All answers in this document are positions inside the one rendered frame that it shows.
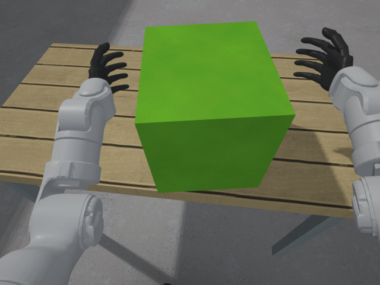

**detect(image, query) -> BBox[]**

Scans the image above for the robot left upper arm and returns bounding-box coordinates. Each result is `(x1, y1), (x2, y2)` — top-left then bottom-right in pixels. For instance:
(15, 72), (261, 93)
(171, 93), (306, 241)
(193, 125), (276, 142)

(0, 193), (104, 285)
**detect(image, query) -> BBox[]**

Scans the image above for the robot right upper arm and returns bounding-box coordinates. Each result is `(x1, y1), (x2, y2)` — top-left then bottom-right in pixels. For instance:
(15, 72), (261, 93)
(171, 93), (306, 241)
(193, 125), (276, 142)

(351, 176), (380, 245)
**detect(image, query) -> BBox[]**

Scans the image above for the left robot hand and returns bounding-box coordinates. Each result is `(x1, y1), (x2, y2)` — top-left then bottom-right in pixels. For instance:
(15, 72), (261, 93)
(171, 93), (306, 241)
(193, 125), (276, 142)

(88, 42), (129, 94)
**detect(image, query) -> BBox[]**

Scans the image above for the carton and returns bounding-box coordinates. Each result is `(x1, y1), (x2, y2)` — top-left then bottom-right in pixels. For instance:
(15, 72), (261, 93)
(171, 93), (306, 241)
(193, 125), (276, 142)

(135, 21), (296, 193)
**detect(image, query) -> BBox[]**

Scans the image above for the left robot forearm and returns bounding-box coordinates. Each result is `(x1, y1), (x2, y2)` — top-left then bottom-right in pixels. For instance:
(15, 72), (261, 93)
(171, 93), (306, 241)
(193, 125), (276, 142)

(28, 78), (116, 239)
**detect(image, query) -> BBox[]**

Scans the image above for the table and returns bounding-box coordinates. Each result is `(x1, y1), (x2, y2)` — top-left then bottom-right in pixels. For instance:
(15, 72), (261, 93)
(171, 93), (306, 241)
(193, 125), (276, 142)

(0, 43), (363, 257)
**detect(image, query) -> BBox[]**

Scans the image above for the right robot forearm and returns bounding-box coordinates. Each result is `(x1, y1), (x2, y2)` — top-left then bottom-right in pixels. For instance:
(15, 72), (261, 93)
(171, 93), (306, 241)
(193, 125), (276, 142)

(328, 66), (380, 177)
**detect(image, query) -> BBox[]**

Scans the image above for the right robot hand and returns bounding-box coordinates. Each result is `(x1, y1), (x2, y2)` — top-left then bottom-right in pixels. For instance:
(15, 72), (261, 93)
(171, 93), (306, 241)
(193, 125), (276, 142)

(293, 27), (353, 91)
